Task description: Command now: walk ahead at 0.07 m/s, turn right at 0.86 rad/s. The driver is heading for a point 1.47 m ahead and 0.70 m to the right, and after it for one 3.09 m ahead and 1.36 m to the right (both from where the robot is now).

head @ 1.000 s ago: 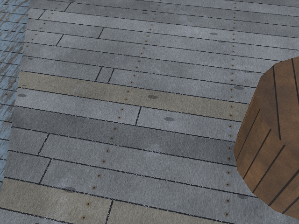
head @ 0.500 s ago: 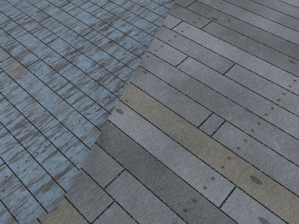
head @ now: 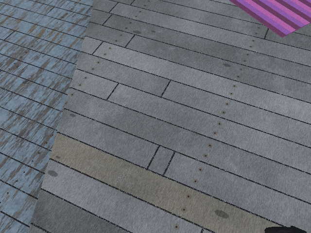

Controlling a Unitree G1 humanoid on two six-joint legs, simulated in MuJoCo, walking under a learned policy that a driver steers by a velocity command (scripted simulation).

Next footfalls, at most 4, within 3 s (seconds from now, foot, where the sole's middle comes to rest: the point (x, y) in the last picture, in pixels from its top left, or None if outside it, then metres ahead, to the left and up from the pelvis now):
0.38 left None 0.18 0.14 -0.77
1.04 right None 0.13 -0.20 -0.77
1.50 left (262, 206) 0.55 -0.36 -0.77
1.92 right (309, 134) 0.92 -0.64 -0.77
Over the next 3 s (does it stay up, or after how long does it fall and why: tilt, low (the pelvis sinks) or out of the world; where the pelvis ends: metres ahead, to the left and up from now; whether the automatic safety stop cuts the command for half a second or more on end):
stays up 1.58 -0.61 0.00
